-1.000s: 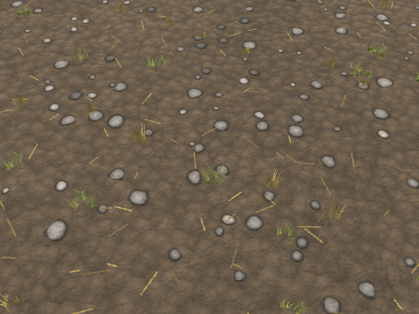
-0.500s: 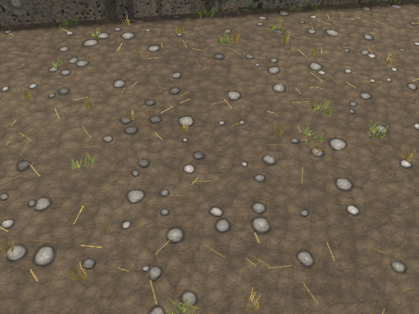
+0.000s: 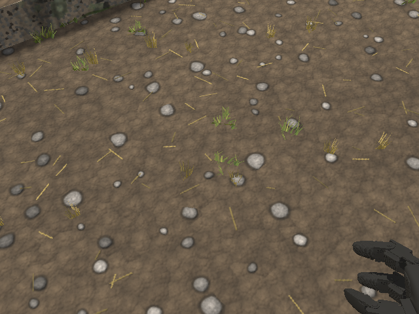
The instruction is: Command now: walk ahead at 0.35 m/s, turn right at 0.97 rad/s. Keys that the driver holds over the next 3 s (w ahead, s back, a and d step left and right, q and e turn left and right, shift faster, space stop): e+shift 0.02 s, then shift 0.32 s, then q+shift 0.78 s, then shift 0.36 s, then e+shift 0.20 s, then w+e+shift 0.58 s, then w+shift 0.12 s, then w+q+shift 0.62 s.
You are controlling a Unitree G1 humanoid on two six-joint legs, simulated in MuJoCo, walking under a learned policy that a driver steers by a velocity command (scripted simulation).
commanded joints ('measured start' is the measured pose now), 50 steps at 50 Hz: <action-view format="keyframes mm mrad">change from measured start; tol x32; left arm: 1 -25 170 59 -67 -3 18 36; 50 -272 66 39 -162 50 5 20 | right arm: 1 24 -52 -32 -59 24 -9 8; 50 165 -210 -116 -94 36 152 -13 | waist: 1 -32 -13 -201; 7 -50 268 -595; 26 -24 -249 -135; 40 -90 -136 -195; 43 -139 403 -261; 50 -61 101 -239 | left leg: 1 475 -216 187 -271 333 -6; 5 732 -94 105 -404 576 62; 7 1097 467 -577 -249 992 416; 10 706 246 -349 -407 219 348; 17 431 103 -77 -490 294 318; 23 187 45 -196 -547 -394 220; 30 9 -62 133 471 -252 6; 40 346 -52 307 -195 -75 87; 43 706 318 -449 -413 584 463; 50 520 96 -178 -414 284 300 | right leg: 1 -241 -87 171 1 531 56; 5 -143 -67 142 412 354 154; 6 -280 -13 70 731 -386 184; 8 -462 -95 143 1126 -367 234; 22 8 -169 -121 95 -9 140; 26 12 -573 257 -177 -40 -92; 38 54 -550 -150 -25 420 -14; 41 -65 -495 -266 203 254 109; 43 -610 -209 -186 754 -427 261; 50 -478 -196 -49 590 -60 236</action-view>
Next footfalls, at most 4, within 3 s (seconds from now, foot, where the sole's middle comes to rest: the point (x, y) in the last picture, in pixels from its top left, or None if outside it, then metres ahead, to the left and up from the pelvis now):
0.10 left None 0.33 0.13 -0.77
0.46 right None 0.21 -0.06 -0.77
0.82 left None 0.22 0.21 -0.77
1.26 right None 0.33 0.03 -0.77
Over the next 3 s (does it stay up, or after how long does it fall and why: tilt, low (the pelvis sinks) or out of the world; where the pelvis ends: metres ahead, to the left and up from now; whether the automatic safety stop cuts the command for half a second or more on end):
stays up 1.14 -0.01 -0.01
